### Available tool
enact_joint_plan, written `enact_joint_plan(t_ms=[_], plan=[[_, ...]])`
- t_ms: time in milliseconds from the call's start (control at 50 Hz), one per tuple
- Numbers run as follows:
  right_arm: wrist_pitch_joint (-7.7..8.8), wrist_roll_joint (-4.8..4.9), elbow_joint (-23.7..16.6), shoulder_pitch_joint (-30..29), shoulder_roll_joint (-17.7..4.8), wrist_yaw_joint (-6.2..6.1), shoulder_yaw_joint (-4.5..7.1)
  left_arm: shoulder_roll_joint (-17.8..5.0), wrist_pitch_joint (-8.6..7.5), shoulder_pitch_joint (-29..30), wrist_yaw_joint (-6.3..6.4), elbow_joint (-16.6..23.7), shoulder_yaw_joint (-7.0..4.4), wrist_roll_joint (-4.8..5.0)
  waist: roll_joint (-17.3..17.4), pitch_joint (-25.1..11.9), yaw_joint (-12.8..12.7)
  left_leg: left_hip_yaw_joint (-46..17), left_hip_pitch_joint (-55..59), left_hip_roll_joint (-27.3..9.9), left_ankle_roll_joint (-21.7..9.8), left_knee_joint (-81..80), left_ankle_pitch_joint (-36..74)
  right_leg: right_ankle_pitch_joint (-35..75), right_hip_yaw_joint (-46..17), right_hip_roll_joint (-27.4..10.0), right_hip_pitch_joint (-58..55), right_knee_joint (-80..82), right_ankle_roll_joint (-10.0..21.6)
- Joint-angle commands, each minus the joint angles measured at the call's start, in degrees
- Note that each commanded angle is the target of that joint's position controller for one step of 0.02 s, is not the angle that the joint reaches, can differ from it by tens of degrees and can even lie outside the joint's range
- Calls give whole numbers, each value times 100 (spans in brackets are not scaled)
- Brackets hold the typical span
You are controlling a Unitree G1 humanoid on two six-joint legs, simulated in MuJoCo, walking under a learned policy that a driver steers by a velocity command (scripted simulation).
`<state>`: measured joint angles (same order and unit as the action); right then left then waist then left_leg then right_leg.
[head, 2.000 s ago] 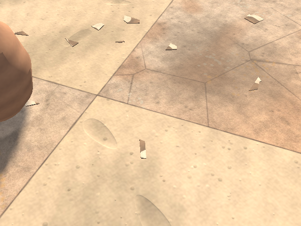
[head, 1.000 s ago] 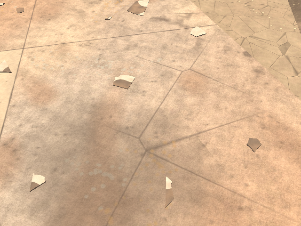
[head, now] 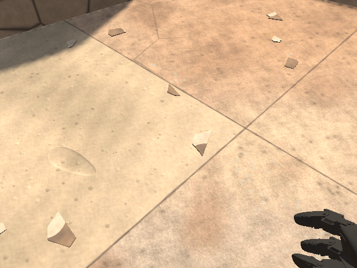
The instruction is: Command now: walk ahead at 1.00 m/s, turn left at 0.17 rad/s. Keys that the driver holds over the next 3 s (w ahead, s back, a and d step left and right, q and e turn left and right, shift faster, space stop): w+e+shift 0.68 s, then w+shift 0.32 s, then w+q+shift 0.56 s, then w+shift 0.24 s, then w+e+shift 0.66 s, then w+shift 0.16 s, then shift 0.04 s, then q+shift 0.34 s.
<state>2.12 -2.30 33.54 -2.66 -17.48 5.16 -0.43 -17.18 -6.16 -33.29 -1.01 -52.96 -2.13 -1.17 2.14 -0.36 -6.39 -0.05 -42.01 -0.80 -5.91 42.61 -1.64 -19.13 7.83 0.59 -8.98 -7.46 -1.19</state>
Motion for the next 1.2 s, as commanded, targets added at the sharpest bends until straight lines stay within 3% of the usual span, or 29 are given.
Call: enact_joint_plan(t_ms=[20,60,80,100,120,140,180,280,340,420,460,500,520,540,560,580,620,660,700,780,880,920,960,980,1000,1020,1060,1120,1200], plan=[[97,-35,-303,-290,-277,-42,19,-984,-92,390,34,283,-127,46,-634,609,594,680,1553,330,-240,-638,-43,5638,-237,-1296,1055,183,782],[120,-114,59,992,-581,-220,172,-1284,21,380,133,171,-158,33,-1001,-288,1318,541,3105,616,-392,-719,-818,7523,-298,-1431,841,-1769,743],[136,-141,434,2192,-807,-331,300,-1314,69,590,160,222,-156,75,-957,-853,1953,222,4579,405,-474,-1073,-722,6846,-307,-1277,1537,-3351,686],[141,-242,651,2975,-1327,-466,469,-784,66,499,120,424,-46,34,-236,-1612,1970,-1199,6053,-911,-477,-1059,-2329,3489,-397,-818,2838,-5448,723],[159,-241,535,2804,-1614,-509,567,-90,54,-106,65,671,85,257,1111,-2644,1264,-4200,7299,-2540,-863,-1826,-3400,-694,-925,-63,4611,-7532,622],[114,-104,523,2614,-1313,-516,573,-758,83,682,114,752,-68,197,174,-2162,1545,-4120,6564,-2329,-804,-2416,-3481,-158,-1216,-235,5180,-7764,728],[242,-63,800,2100,-665,-495,434,-450,116,1145,40,788,-19,174,-140,-312,1054,-2391,4649,-1804,-600,-2807,-1997,481,-1169,-666,5126,-6959,691],[525,164,1161,2024,-238,-468,353,-36,556,1497,-173,806,-32,-18,96,561,496,-355,3411,-1340,-195,-3645,-643,816,-1107,-1028,5082,-6357,498],[600,120,1277,2002,-117,-448,322,101,532,2295,-261,1147,27,37,160,812,462,902,3240,-826,53,-3748,663,1878,-693,-872,5159,-5449,558],[640,173,1390,2205,-481,-562,363,21,477,3005,-428,1416,84,33,-130,880,489,1631,3633,-842,346,-3802,2849,2920,121,-396,4227,-3645,906],[547,164,1384,2365,-834,-666,432,-200,476,2693,-411,1310,29,43,120,458,286,1687,4411,-958,502,-2937,5362,2604,477,118,3663,-3426,1067],[316,66,1241,2064,-1221,-769,550,-608,506,1253,-319,958,-134,58,468,-347,-529,1563,4516,-1200,513,-951,6814,1695,407,496,2188,-3523,1273],[202,10,1127,1786,-1288,-767,581,-905,517,44,-224,603,-304,40,388,-843,-1072,1383,3983,-1259,418,751,6331,1147,53,550,923,-3395,1484],[160,-11,1174,1714,-1058,-657,552,-1143,536,-295,-74,457,-469,88,-196,-764,-1114,1400,3039,-597,434,3018,2730,767,-527,363,163,-2924,1720],[277,-115,790,1886,-65,-564,280,-1638,608,262,-11,485,-570,71,-1796,-379,-170,983,630,396,675,5305,-2742,2017,-2357,-556,-596,-3169,2209],[427,49,210,1963,-209,-555,204,-1980,652,561,-5,802,-661,4,-1674,-1613,-12,-290,-695,463,680,5844,-2724,82,-5044,-1369,-1591,-1561,3170],[606,0,230,1370,-603,-542,207,-1246,607,930,76,836,-535,11,166,-259,261,-587,-720,-169,582,4506,-1798,-771,-5161,-1383,50,-449,2526],[416,-160,247,1367,-490,-557,150,-1019,437,1215,116,845,-440,48,485,246,725,-585,92,-468,771,3690,-1863,344,-4156,-907,1642,-478,2311],[163,-199,215,1381,-350,-524,93,-866,276,1335,100,860,-360,86,403,426,947,-416,644,-702,949,2758,-1960,651,-3389,-525,2696,-303,2211],[169,-38,-206,223,21,-360,-86,-767,84,1123,32,797,-358,140,-40,666,482,106,1368,-669,853,192,285,1832,-2291,79,3146,35,1758],[233,51,-281,-247,-188,-373,12,-931,28,622,31,572,-390,139,-399,419,35,267,1447,-256,404,-1234,1118,3963,-2231,-431,1150,-223,1372],[255,36,-114,360,-521,-438,182,-1199,41,691,106,537,-429,65,-600,-81,384,340,2076,154,249,-1323,280,5771,-2187,-594,450,-1133,1142],[242,112,472,2474,-917,-590,406,-1328,109,1191,140,586,-443,-117,-656,-1014,1589,266,4033,129,86,-1226,-606,6001,-1943,-462,937,-3515,975],[221,-10,710,3708,-1289,-708,537,-804,81,1300,153,716,-305,-168,-99,-1662,2044,-793,5402,-818,-10,-906,-2337,4353,-1663,-179,2083,-5641,948],[226,-133,772,3360,-1740,-619,657,-45,19,427,34,992,-115,221,2390,-2253,1076,-4675,6500,-2183,-787,-2432,-3805,-333,-1436,951,4111,-7509,618],[193,-65,656,2765,-1194,-495,618,-445,29,792,100,871,-76,53,1159,-1478,1138,-5122,6106,-2009,-931,-2837,-4056,-276,-1629,516,5006,-7760,768],[232,20,834,2453,-575,-424,505,-564,30,1908,28,1113,-64,-71,-317,-362,1048,-3386,4661,-1515,-894,-2785,-2630,313,-1462,-10,5004,-7122,728],[296,110,1251,2732,-332,-455,408,-241,157,2259,-92,1475,76,-308,62,152,634,-2586,3619,-891,-807,-3061,-1820,97,-1292,-373,4839,-6207,480],[353,167,1282,2764,-555,-494,506,-211,154,3253,-198,2007,259,-241,56,680,615,-2019,2596,-588,-942,-3756,-1185,922,-962,-564,4634,-4228,47]])
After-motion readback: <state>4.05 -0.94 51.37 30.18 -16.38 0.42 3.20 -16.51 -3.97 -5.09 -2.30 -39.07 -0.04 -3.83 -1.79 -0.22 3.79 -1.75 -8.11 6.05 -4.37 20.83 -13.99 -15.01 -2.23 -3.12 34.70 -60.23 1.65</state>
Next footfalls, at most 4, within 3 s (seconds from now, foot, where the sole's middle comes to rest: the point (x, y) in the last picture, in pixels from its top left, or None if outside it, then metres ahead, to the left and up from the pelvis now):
0.10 left None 0.28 0.09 -0.77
0.54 right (243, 216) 0.70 -0.14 -0.77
0.96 left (256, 130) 1.15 -0.20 -0.77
1.40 right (331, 106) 1.35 -0.59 -0.77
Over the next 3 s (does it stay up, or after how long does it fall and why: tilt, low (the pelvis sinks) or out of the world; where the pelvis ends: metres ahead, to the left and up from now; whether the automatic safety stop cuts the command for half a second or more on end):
stays up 2.59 -0.87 0.06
